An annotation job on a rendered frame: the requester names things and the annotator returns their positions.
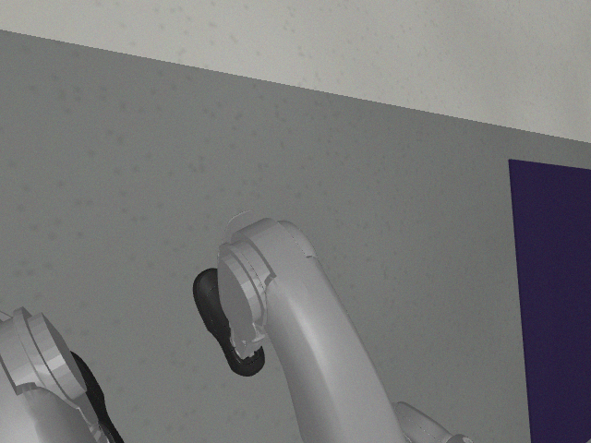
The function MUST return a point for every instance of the left robot foot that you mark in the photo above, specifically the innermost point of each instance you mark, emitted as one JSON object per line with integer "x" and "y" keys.
{"x": 96, "y": 397}

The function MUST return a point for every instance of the right robot foot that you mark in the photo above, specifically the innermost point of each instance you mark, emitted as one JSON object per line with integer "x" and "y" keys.
{"x": 206, "y": 296}

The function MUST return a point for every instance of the right robot hand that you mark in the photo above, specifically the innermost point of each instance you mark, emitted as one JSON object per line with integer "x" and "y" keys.
{"x": 417, "y": 426}

